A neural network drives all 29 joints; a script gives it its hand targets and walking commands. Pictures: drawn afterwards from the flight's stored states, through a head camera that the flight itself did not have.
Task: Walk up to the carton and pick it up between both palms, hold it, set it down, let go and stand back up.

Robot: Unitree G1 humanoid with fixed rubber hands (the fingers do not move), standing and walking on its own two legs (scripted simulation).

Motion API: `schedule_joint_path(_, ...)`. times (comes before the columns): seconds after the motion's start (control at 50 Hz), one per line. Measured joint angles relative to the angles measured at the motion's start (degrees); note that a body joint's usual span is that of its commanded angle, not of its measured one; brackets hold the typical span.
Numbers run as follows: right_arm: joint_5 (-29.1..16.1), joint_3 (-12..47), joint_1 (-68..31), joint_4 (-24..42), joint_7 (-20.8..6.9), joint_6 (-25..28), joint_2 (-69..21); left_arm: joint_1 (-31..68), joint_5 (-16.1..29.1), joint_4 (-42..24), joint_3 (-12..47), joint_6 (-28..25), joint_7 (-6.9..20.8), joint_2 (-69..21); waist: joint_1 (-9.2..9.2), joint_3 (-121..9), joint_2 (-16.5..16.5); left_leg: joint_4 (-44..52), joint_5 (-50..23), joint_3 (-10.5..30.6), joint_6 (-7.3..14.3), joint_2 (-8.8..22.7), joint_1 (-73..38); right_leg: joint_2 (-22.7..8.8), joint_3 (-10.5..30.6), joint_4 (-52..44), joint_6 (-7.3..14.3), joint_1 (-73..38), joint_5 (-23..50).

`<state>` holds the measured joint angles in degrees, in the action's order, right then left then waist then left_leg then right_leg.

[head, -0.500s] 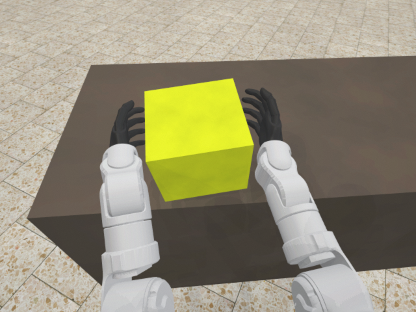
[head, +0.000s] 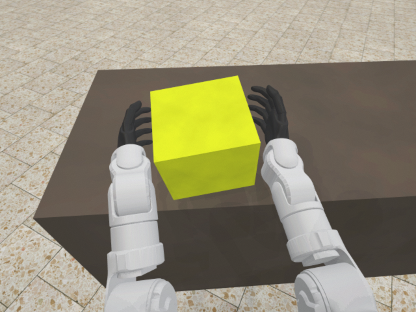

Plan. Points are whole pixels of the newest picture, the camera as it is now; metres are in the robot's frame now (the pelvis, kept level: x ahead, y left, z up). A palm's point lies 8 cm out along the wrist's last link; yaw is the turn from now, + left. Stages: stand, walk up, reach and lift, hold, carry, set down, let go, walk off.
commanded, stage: set down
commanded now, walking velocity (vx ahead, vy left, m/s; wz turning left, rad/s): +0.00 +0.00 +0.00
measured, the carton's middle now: (204, 140) +0.40 +0.00 +0.12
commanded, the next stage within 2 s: none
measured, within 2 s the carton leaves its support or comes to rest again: neither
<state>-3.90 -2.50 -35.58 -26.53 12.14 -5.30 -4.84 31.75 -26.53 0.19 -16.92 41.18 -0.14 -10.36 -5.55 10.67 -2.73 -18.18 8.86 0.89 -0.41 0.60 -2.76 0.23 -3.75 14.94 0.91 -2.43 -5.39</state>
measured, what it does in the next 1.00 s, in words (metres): stands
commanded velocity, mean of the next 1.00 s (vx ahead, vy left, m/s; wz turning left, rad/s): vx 0.00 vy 0.00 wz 0.00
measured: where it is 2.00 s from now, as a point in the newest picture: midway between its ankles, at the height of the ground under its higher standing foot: outside the picture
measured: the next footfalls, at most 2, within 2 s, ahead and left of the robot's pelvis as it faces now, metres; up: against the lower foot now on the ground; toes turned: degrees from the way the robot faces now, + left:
none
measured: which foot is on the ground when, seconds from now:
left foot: down 0.00-1.00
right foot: down 0.00-1.00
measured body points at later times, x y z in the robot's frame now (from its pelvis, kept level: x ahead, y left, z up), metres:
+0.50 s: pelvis +0.04 -0.02 +0.00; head +0.03 +0.00 +0.45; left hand +0.40 +0.13 +0.09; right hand +0.42 -0.12 +0.15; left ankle +0.03 +0.12 -0.75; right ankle +0.05 -0.11 -0.75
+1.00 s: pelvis +0.03 -0.02 +0.00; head +0.04 -0.01 +0.45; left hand +0.40 +0.13 +0.09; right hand +0.44 -0.12 +0.14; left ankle +0.03 +0.12 -0.75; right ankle +0.05 -0.11 -0.75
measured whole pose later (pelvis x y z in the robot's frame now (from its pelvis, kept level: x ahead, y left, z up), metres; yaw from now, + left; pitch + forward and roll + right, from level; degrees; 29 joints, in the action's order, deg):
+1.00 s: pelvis +0.03 -0.02 +0.00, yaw +1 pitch -5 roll +0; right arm 4.2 -11.8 -39.8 -46.6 5.5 13.3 -6.6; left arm 28.0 -25.8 17.3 -20.7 23.2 -6.2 -13.2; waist -1.2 5.6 -2.5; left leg -16.3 9.7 2.4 -2.5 1.9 1.2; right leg 1.4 -5.5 15.6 2.5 2.3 -8.1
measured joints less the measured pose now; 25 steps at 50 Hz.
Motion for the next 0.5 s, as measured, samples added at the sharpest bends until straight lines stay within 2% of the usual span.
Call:
schedule_joint_path(0.12,3.74,-2.48,-1.95,-3.93,-1.37,0.44,-1.4,0.2,-0.69,4.49,-2.25,-1.87,0.94,0.03,1.12,-2.06,-0.5,0.89,-0.05,0.29,-0.24,0.1,-0.91,0.05,-0.31,1.06,0.34,-0.07,-1.02)
schedule_joint_path(0.22,8.8,-7.28,-2.21,-4.9,-3.39,5.57,-3.86,0.55,-0.5,8.98,-2.94,-6.83,0.54,-0.02,2.3,-3.77,-0.56,1.53,-0.26,0.98,-0.31,-0.08,-0.01,-0.18,-1.03,1.81,0.46,1.19,-1.83)
schedule_joint_path(0.34,13.11,-11.2,-2.75,-9.95,-5.91,11.12,-5.05,-1.0,-0.84,14.11,-4.54,-12.38,0.64,-0.69,2.96,-3.94,0.02,2.78,-0.11,1.34,-0.8,-0.09,-0.54,-0.26,-1.45,1.59,0.52,0.97,-2.73)
schedule_joint_path(0.4,12.93,-10.76,-1.56,-12.18,-6.11,14.15,-4.58,-2.9,-0.14,15.59,-4.06,-15.16,-0.58,-0.96,2.88,-3.53,0.27,2.88,0.3,1.7,-1.0,0.09,-0.57,-0.06,-1.82,0.84,0.56,0.51,-2.94)
schedule_joint_path(0.5,8.87,-6.1,0.58,-12.8,-5.13,18.15,-2.83,-6.04,1.55,14.9,-2.06,-18.39,-4.17,-1.45,2.08,-2.88,0.32,1.22,1.78,2.26,-1.39,0.7,0.67,0.61,-2.39,0.01,0.75,0.45,-3.24)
